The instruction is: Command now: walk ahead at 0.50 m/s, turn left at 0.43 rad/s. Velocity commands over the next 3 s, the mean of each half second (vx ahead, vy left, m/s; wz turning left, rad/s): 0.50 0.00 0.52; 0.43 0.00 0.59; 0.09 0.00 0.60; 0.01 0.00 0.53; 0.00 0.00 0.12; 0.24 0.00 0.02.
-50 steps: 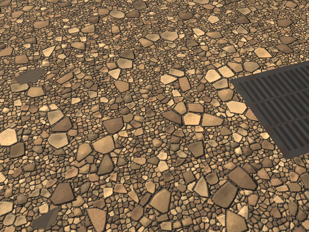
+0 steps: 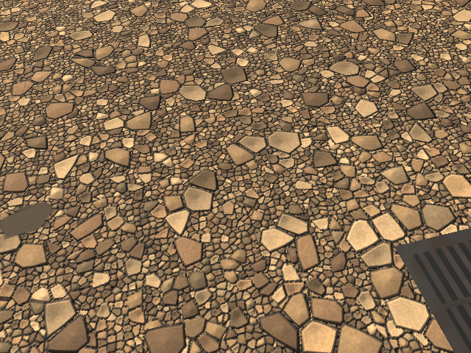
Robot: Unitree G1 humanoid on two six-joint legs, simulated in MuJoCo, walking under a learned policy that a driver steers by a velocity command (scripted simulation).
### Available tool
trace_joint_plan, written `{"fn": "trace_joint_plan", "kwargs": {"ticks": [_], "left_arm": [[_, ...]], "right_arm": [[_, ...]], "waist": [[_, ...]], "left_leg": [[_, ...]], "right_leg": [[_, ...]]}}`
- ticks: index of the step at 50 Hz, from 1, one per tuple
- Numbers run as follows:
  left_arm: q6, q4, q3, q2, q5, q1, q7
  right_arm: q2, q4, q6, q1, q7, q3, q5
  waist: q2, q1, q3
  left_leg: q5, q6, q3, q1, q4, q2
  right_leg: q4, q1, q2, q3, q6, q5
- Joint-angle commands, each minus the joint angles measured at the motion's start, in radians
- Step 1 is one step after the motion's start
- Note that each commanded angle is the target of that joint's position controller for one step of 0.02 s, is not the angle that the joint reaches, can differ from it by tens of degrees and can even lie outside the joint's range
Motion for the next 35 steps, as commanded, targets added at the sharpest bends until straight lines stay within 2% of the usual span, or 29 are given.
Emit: {"fn": "trace_joint_plan", "kwargs": {"ticks": [1,3,6,9,12,13,15,16,17,18,19,20,21,22,23,24,26,29,32,35], "left_arm": [[-0.021,-0.047,0.026,0.126,0.006,-0.039,0.016],[-0.015,-0.04,0.028,0.136,0.007,-0.019,0.027],[-0.006,-0.041,0.029,0.154,0.001,-0.003,0.038],[0.01,-0.029,0.036,0.175,-0.008,0.058,0.044],[0.035,-0.024,0.043,0.191,-0.019,0.092,0.044],[0.042,-0.029,0.045,0.201,-0.023,0.082,0.045],[0.054,-0.043,0.054,0.234,-0.032,0.059,0.051],[0.061,-0.05,0.058,0.249,-0.035,0.045,0.053],[0.066,-0.057,0.058,0.254,-0.042,0.019,0.054],[0.058,-0.073,0.05,0.233,-0.032,0.015,0.054],[0.026,-0.127,0.002,0.062,0.005,0.102,0.035],[-0.025,-0.156,0.004,0.12,-0.033,0.017,0.018],[-0.048,-0.188,0.017,0.165,-0.069,-0.09,0.008],[-0.057,-0.189,0.013,0.157,-0.06,-0.094,0.011],[-0.053,-0.175,0.02,0.163,-0.035,-0.085,0.017],[-0.038,-0.172,0.029,0.176,-0.025,-0.06,0.018],[-0.01,-0.182,0.031,0.161,-0.012,-0.044,0.018],[0.005,-0.223,0.017,0.12,0.001,-0.137,0.024],[0.001,-0.256,0.003,0.094,-0.005,-0.244,0.015],[-0.006,-0.289,0.006,0.113,-0.022,-0.309,0.004]], "right_arm": [[-0.034,-0.054,0.011,0.032,-0.001,-0.015,-0.006],[-0.031,-0.071,0.006,-0.008,0.007,-0.015,-0.009],[-0.016,-0.104,0.001,-0.094,0.026,-0.005,-0.014],[0.001,-0.156,0.001,-0.2,0.046,0.009,-0.016],[0.003,-0.209,0.001,-0.264,0.067,0.015,-0.013],[-0.004,-0.222,0.002,-0.262,0.074,0.013,-0.012],[-0.04,-0.233,0.008,-0.208,0.079,-0.005,-0.011],[-0.072,-0.222,0.011,-0.125,0.078,-0.022,-0.007],[-0.122,-0.19,0.011,0.02,0.071,-0.05,-0.005],[-0.203,-0.15,0.018,0.176,0.049,-0.086,-0.008],[-0.306,-0.15,0.012,0.149,0.039,-0.098,-0.006],[-0.241,-0.181,-0.003,0.192,0.045,-0.074,-0.022],[-0.181,-0.175,-0.015,0.162,0.047,-0.057,-0.029],[-0.142,-0.184,-0.022,0.092,0.047,-0.046,-0.02],[-0.109,-0.201,-0.024,0.017,0.047,-0.035,-0.017],[-0.087,-0.22,-0.026,-0.024,0.041,-0.024,-0.026],[-0.104,-0.23,-0.028,-0.034,0.032,-0.025,-0.025],[-0.151,-0.226,-0.028,0.006,0.01,-0.038,-0.022],[-0.155,-0.221,-0.019,0.049,0.002,-0.04,-0.015],[-0.154,-0.207,-0.012,0.101,0.003,-0.04,-0.011]], "waist": [[-0.117,-0.03,-0.004],[-0.109,-0.021,0.007],[-0.094,0.006,0.031],[-0.076,0.05,0.07],[-0.083,0.062,0.085],[-0.094,0.048,0.075],[-0.142,-0.004,0.012],[-0.161,-0.056,-0.036],[-0.151,-0.14,-0.109],[-0.073,-0.21,-0.193],[0.199,-0.076,-0.244],[0.106,-0.132,-0.389],[0.048,-0.151,-0.261],[-0.025,-0.1,-0.176],[-0.059,-0.056,-0.118],[-0.048,-0.022,-0.097],[-0.048,0.008,-0.075],[-0.031,-0.012,-0.039],[0.014,-0.06,-0.029],[0.04,-0.091,-0.028]], "left_leg": [[0.131,-0.012,-0.063,-0.096,-0.043,0.048],[0.218,-0.021,-0.06,-0.127,-0.136,0.039],[0.31,-0.02,0.0,-0.116,-0.292,0.03],[0.298,-0.007,0.052,-0.153,-0.395,0.023],[0.205,0.015,0.107,-0.173,-0.456,0.0],[0.162,0.029,0.134,-0.133,-0.473,-0.021],[0.061,0.066,0.195,0.006,-0.473,-0.089],[0.017,0.092,0.212,0.116,-0.48,-0.128],[0.074,0.128,0.211,0.323,-0.563,-0.165],[0.107,0.178,0.063,0.628,-0.616,-0.104],[0.061,0.353,-0.469,0.962,-0.659,0.155],[-0.022,0.42,-0.757,1.04,-0.813,0.242],[0.051,0.359,-0.609,0.965,-0.838,0.211],[0.126,0.317,-0.474,0.815,-0.834,0.167],[0.217,0.287,-0.379,0.666,-0.845,0.127],[0.279,0.276,-0.324,0.566,-0.867,0.1],[0.341,0.274,-0.28,0.46,-0.9,0.077],[0.381,0.253,-0.196,0.368,-0.915,0.03],[0.283,0.197,-0.15,0.333,-0.888,-0.027],[0.195,0.175,-0.209,0.368,-0.847,-0.005]], "right_leg": [[-0.223,0.04,-0.277,0.15,-0.108,0.188],[-0.226,0.075,-0.271,0.099,-0.103,0.233],[-0.234,0.11,-0.262,0.024,-0.086,0.258],[-0.216,0.206,-0.292,-0.015,-0.086,0.303],[-0.151,0.314,-0.322,-0.05,-0.081,0.424],[-0.112,0.325,-0.324,-0.069,-0.073,0.539],[0.02,0.341,-0.324,-0.094,-0.055,0.876],[0.147,0.332,-0.32,-0.1,-0.046,0.996],[0.339,0.266,-0.292,-0.116,-0.021,0.973],[0.628,0.038,-0.246,-0.114,0.026,0.688],[0.982,-0.445,-0.036,-0.038,0.082,-0.336],[1.105,-0.575,0.009,0.209,0.069,-0.427],[1.08,-0.657,-0.045,0.235,0.042,-0.335],[0.981,-0.623,-0.092,0.235,0.029,-0.246],[0.895,-0.552,-0.123,0.228,0.038,-0.206],[0.843,-0.48,-0.143,0.234,0.049,-0.175],[0.754,-0.426,-0.146,0.217,0.082,-0.146],[0.553,-0.418,-0.12,0.186,0.124,0.001],[0.311,-0.347,-0.064,0.174,0.126,0.209],[0.207,-0.309,-0.033,0.186,0.115,0.256]]}}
